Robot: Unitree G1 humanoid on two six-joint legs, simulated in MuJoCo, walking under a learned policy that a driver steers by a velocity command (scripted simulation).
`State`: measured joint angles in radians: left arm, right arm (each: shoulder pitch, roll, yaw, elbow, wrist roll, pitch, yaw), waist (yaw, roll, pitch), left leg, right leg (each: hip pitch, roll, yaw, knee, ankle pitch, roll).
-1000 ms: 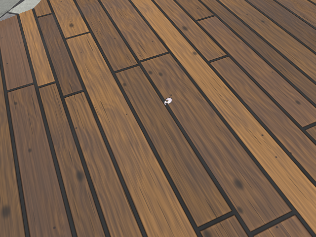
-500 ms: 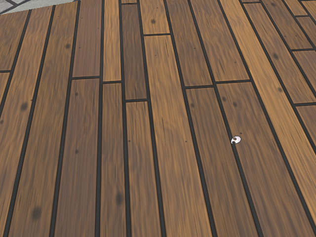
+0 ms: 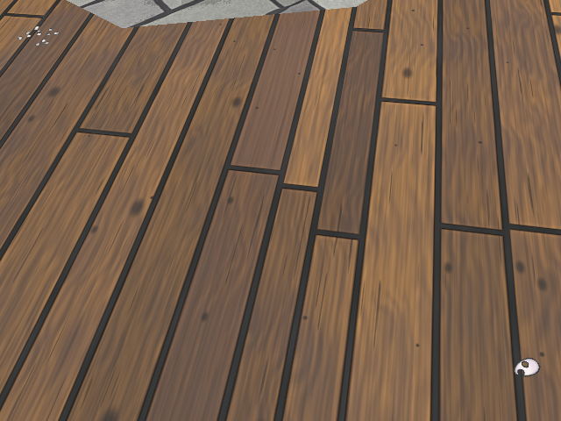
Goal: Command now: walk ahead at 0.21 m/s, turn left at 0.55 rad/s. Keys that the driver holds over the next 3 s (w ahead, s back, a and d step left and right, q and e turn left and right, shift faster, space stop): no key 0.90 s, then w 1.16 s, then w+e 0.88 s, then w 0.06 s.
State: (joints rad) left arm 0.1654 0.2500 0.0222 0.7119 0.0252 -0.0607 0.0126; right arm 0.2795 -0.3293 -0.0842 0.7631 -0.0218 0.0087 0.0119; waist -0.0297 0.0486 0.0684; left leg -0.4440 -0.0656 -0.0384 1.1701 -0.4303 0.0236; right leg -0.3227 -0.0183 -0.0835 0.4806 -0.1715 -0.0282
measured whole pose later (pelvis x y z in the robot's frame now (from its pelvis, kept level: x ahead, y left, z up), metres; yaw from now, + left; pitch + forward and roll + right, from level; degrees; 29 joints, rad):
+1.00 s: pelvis +0.09 +0.00 +0.01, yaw +6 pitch -1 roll +0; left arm 0.28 0.21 0.02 1.02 0.01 0.01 0.02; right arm 0.27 -0.22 -0.02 1.05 -0.02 0.01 -0.02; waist 0.00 0.00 0.00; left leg -0.23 -0.03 -0.03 0.47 -0.29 0.03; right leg -0.13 0.02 -0.01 0.43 -0.30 -0.04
